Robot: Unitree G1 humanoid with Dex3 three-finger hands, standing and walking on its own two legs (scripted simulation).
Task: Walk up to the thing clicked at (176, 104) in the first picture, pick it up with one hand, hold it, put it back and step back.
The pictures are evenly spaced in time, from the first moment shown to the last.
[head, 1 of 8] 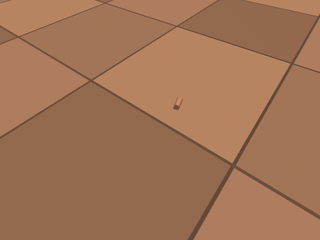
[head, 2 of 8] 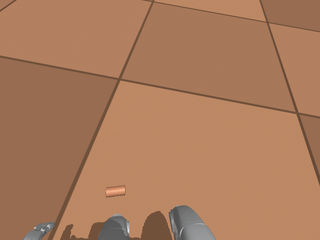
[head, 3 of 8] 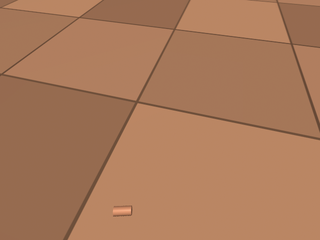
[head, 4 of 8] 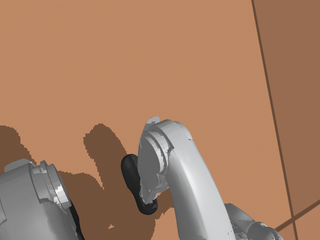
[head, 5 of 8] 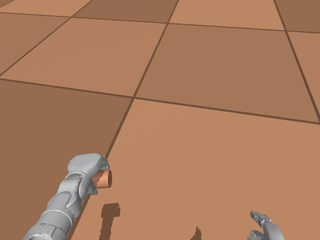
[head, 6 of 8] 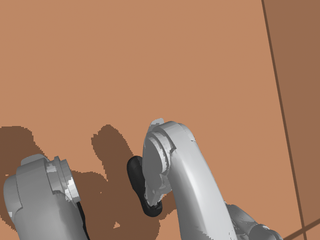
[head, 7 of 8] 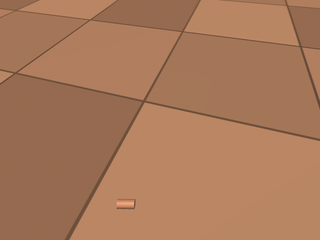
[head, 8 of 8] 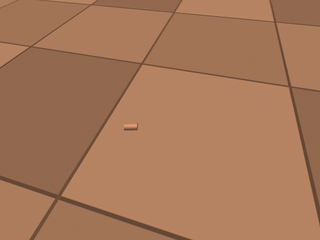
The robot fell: no
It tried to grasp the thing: yes
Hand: left
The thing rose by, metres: 0.67
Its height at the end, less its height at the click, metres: +0.00
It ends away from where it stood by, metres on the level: 0.01
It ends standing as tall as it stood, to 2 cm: yes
